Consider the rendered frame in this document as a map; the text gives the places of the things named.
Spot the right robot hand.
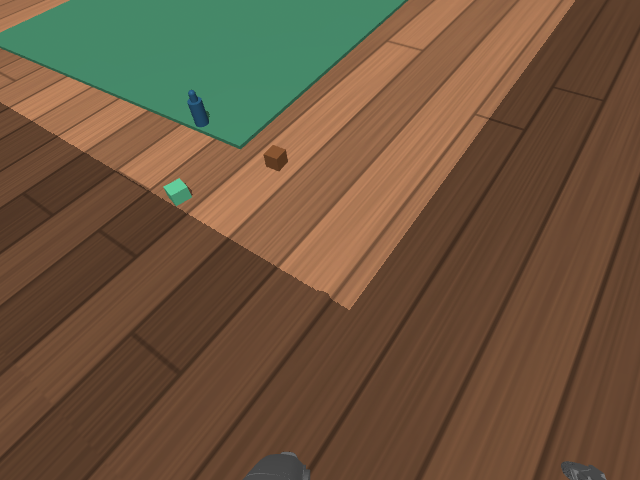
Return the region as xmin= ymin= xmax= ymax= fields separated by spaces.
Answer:
xmin=561 ymin=461 xmax=606 ymax=480

